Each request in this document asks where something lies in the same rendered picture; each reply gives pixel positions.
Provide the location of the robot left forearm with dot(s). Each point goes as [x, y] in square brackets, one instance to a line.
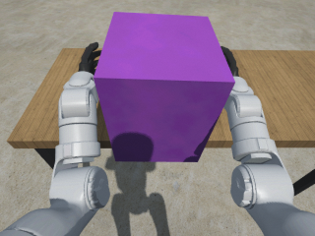
[77, 122]

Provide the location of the robot left upper arm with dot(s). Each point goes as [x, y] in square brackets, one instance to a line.
[76, 194]

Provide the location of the robot left hand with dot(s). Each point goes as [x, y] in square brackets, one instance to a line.
[88, 62]

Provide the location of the carton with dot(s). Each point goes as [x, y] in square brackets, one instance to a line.
[162, 82]

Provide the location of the robot right upper arm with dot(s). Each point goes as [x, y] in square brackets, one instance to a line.
[265, 191]

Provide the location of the robot right forearm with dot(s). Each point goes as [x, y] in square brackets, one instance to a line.
[248, 127]

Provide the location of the table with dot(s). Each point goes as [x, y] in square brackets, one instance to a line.
[283, 80]

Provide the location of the robot right hand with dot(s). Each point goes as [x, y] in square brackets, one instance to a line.
[231, 62]

